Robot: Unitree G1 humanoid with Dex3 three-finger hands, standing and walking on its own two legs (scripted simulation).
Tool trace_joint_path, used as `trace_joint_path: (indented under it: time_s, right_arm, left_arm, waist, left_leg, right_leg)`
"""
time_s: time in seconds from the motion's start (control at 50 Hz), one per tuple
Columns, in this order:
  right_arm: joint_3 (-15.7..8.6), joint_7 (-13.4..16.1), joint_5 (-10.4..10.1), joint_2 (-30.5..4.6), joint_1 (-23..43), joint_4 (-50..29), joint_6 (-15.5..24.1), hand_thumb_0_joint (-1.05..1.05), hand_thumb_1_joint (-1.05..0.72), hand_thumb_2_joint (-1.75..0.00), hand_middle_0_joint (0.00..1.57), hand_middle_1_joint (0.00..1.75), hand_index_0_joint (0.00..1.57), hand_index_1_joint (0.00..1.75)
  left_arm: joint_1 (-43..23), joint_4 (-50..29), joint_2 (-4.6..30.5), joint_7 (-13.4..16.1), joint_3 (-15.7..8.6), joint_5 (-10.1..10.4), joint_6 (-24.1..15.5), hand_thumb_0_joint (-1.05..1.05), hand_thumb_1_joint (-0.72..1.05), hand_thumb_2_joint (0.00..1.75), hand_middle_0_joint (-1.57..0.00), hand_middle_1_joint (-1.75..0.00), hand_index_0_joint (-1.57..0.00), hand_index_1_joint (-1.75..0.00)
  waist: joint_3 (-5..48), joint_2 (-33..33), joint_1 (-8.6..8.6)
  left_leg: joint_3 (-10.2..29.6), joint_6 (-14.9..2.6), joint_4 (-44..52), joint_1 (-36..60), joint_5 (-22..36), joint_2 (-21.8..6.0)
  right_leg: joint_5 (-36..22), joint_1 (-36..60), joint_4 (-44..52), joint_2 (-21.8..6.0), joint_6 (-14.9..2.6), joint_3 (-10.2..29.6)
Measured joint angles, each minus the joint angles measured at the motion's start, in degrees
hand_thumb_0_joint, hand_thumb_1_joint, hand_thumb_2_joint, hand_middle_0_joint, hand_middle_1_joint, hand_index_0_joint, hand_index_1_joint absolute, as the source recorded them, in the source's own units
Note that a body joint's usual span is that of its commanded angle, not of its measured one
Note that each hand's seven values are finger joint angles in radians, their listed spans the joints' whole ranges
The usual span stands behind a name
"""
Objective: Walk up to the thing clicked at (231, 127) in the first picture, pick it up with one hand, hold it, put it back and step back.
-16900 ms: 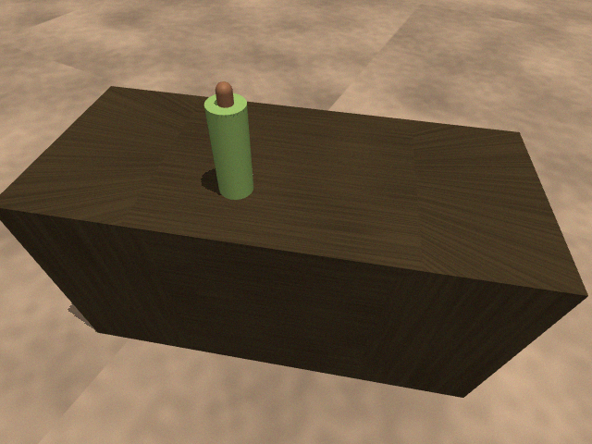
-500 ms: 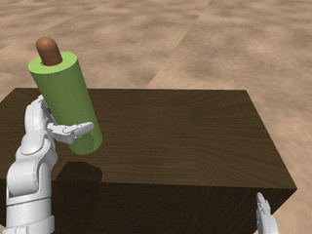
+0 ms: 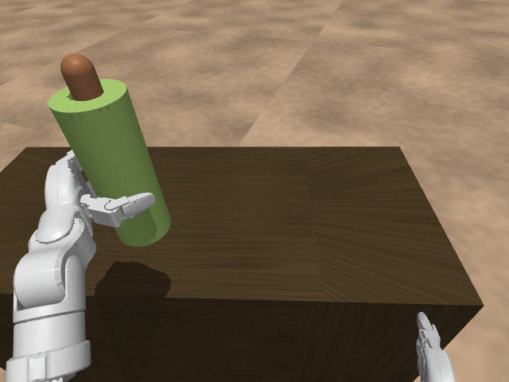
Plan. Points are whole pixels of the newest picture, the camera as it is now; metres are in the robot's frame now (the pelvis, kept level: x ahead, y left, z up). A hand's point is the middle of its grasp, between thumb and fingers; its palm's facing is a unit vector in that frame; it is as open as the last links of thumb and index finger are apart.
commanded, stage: hold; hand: left
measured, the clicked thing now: (116, 159) +0.35 +0.18 +0.24
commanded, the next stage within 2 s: crouch in 0.84 s
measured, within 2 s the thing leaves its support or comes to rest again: neither
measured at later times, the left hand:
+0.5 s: hand (117, 177) +0.35 +0.19 +0.21, palm faces +0.27 -0.96 +0.02, open 11.5 cm
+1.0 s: hand (107, 166) +0.35 +0.20 +0.22, palm faces +0.29 -0.96 +0.02, open 11.5 cm
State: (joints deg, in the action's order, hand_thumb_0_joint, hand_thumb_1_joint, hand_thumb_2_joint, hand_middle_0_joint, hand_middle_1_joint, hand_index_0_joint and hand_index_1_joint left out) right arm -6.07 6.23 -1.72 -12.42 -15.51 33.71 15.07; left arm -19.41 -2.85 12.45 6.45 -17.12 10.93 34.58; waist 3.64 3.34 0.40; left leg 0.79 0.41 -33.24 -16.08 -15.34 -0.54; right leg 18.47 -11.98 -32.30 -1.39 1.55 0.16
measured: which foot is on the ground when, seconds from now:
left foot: down 0.00-1.00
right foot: down 0.00-1.00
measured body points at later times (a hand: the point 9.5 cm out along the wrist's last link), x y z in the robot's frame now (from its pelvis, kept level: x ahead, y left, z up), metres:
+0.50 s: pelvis +0.00 +0.00 +0.00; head -0.04 -0.02 +0.45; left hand +0.33 +0.24 +0.21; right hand +0.17 -0.25 -0.06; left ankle +0.03 +0.12 -0.73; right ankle -0.01 -0.14 -0.73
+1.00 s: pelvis +0.00 +0.00 +0.00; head -0.05 -0.02 +0.45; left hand +0.33 +0.25 +0.22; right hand +0.17 -0.26 -0.05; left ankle +0.03 +0.12 -0.73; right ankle -0.01 -0.14 -0.73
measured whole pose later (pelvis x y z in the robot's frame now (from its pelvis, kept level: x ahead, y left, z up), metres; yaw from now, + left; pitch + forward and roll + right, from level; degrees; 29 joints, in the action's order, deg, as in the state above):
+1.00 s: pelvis +0.00 +0.00 +0.00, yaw +0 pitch -2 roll -1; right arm -5.8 6.3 -1.8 -12.0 -14.6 35.0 15.9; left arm -24.1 0.9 14.4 5.6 -17.7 11.1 34.1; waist 4.5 3.8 0.3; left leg 1.1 0.3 -33.0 -15.7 -15.0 -0.5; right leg 18.0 -11.2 -31.5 -1.5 1.7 -0.2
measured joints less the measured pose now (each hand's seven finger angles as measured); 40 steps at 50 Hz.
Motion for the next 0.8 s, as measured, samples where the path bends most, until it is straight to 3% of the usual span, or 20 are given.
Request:
trace_joint_path:
  time_s: [0.22,0.42,0.52,0.68,0.8]
  right_arm:
    - [-0.25,1.54,0.55,0.2,0.85,1.5,-0.06,-0.02,0.55,-0.05,0.06,0.05,0.05,0.05]
    - [0.89,0.73,0.34,0.85,2.58,2.82,1.07,-0.02,0.55,-0.05,0.06,0.05,0.05,0.05]
    - [0.46,-0.39,-0.09,0.91,0.5,0.53,0.78,-0.02,0.55,-0.05,0.06,0.05,0.05,0.05]
    - [-0.13,0.25,0.05,0.33,-0.31,-0.4,-0.32,-0.02,0.55,-0.05,0.06,0.05,0.05,0.05]
    - [0.16,0.89,0.51,0.33,1.36,1.3,0.14,-0.02,0.55,-0.05,0.06,0.05,0.05,0.05]
  left_arm:
    - [3.1,-4.54,0.6,2.07,-0.46,-1.32,-1.65,-0.05,-0.61,0.91,-0.64,-1.11,-0.7,-1.12]
    - [-2.76,2.71,1.69,-1.06,-0.2,0.0,-1.34,-0.05,-0.61,0.91,-0.64,-1.11,-0.7,-1.13]
    - [-2.01,2.89,0.47,-0.7,0.02,0.46,-0.67,-0.05,-0.61,0.91,-0.64,-1.11,-0.7,-1.13]
    - [-0.36,-0.13,0.04,2.34,-0.2,-1.44,-1.27,-0.05,-0.61,0.91,-0.64,-1.12,-0.7,-1.13]
    - [-1.76,0.07,1.49,1.83,-0.43,-1.74,-1.9,-0.05,-0.61,0.91,-0.64,-1.12,-0.7,-1.13]
  waist:
    - [-0.86,-0.54,-0.21]
    - [0.51,0.12,-0.29]
    - [0.48,0.25,-0.28]
    - [-0.87,-0.72,-0.57]
    - [-0.78,-0.55,-0.59]
  left_leg:
    - [0.22,0.27,-0.53,0.02,-0.29,-0.38]
    - [0.68,0.09,0.04,-0.12,0.28,0.1]
    - [0.26,0.01,0.19,-0.05,0.28,0.04]
    - [-0.21,0.1,-0.05,0.16,0.12,-0.27]
    - [0.14,0.08,-0.31,-0.19,0.14,-0.31]
  right_leg:
    - [0.14,0.18,-0.24,0.4,-0.23,-0.19]
    - [-0.11,0.2,0.16,-0.05,-0.09,-0.69]
    - [-0.2,0.06,0.22,-0.03,-0.02,-0.27]
    - [-0.24,0.03,-0.06,0.25,-0.09,0.22]
    - [-0.43,0.05,0.2,0.31,-0.06,-0.12]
